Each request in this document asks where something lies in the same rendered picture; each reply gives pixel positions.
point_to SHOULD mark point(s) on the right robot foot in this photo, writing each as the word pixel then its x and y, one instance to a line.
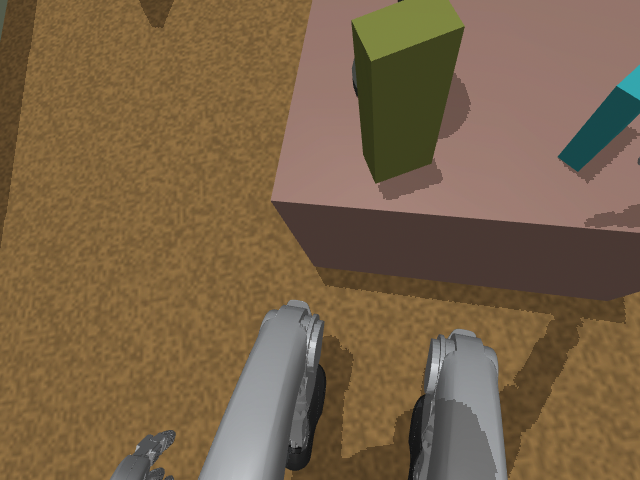
pixel 415 441

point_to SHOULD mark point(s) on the left robot hand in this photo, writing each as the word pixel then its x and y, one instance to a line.
pixel 137 466

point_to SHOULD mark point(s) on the left robot foot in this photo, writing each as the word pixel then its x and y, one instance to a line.
pixel 298 458

